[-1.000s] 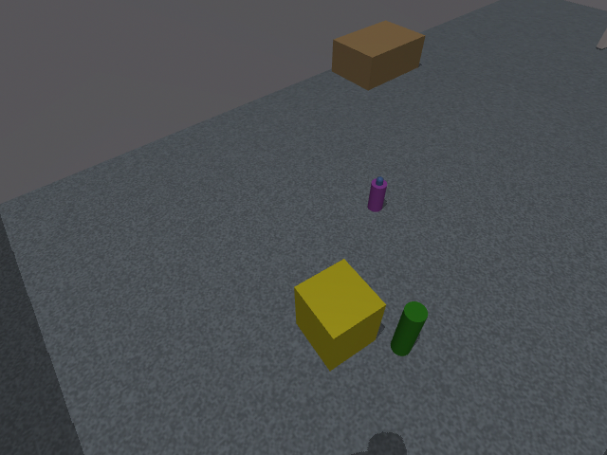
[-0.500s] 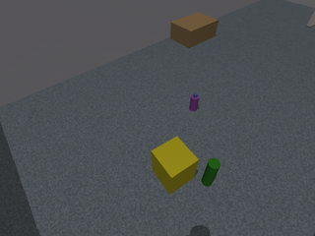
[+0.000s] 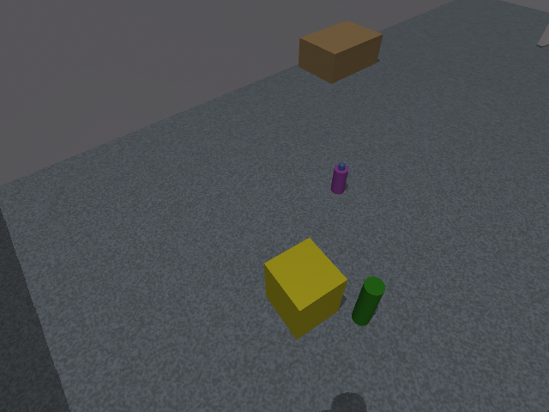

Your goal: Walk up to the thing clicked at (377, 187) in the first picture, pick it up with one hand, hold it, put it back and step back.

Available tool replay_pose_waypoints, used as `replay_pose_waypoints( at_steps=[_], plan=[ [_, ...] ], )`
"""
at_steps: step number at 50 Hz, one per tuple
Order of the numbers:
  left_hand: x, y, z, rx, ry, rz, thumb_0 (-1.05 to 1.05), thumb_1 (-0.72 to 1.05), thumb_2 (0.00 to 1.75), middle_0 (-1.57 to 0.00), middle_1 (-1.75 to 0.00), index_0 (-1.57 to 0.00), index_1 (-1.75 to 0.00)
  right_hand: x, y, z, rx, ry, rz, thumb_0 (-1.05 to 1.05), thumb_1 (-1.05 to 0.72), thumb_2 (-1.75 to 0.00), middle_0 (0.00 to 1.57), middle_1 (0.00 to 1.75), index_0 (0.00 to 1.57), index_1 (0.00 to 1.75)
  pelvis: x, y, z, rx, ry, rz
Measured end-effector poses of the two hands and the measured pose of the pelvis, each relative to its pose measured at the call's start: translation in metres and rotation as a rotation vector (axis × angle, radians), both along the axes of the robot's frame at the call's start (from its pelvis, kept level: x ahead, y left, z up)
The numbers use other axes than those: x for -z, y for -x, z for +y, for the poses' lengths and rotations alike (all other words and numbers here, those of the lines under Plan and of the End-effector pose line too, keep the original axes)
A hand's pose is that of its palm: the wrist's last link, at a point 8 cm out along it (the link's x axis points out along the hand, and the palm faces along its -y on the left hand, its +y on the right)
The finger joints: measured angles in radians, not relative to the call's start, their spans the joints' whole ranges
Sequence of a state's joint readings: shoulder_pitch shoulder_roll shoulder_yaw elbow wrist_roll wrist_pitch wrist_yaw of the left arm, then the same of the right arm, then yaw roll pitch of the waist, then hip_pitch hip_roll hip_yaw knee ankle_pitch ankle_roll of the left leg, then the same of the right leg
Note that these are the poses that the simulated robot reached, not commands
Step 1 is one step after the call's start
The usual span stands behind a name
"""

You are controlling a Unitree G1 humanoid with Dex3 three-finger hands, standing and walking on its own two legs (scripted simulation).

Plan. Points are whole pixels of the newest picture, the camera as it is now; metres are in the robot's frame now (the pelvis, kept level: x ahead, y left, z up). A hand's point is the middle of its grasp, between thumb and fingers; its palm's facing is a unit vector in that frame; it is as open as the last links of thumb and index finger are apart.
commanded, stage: stand
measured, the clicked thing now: (339, 176) +1.28 -0.33 -0.69
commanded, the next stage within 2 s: walk up in 0.12 s
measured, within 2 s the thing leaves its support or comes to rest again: neither
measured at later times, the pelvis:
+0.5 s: pelvis -0.01 +0.08 -0.01, yaw -24 degrees
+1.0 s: pelvis +0.00 +0.06 -0.02, yaw -50 degrees
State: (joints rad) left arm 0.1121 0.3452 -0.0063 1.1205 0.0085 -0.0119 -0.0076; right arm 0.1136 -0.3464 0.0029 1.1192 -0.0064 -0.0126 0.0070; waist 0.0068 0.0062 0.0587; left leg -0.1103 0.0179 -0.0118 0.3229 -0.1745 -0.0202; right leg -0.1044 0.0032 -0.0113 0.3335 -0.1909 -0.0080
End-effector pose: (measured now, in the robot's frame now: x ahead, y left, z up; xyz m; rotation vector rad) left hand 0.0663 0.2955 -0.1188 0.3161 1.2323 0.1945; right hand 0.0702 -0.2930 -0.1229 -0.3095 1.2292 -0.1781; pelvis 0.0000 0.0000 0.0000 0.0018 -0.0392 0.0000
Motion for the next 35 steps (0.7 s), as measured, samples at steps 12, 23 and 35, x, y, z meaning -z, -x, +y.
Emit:
replay_pose_waypoints(
  at_steps=[12,23,35],
  plan=[
    [0.001,-0.002,0.010,0.132,-0.027,0.063,0.00,0.90,0.90,-0.21,-0.30,-0.20,-0.30,-0.002,-0.009,-0.012,0.108,0.016,-0.120,0.01,-0.91,-0.90,0.20,0.30,0.20,0.30,0.008,0.009,0.018,0.158,0.009,0.023],
    [0.011,-0.092,0.049,0.400,-0.043,-0.015,0.00,0.90,0.90,-0.21,-0.30,-0.20,-0.30,-0.028,0.073,0.025,0.328,0.128,-0.144,0.00,-0.91,-0.90,0.20,0.30,0.20,0.30,0.013,0.017,0.076,0.382,0.011,0.025],
    [-0.015,-0.196,0.008,0.735,-0.017,-0.076,0.00,0.91,0.90,-0.20,-0.30,-0.20,-0.30,-0.033,0.193,0.080,0.625,0.124,-0.106,0.01,-0.91,-0.90,0.20,0.30,0.20,0.30,0.006,0.003,0.094,0.619,0.015,0.024]
  ],
)
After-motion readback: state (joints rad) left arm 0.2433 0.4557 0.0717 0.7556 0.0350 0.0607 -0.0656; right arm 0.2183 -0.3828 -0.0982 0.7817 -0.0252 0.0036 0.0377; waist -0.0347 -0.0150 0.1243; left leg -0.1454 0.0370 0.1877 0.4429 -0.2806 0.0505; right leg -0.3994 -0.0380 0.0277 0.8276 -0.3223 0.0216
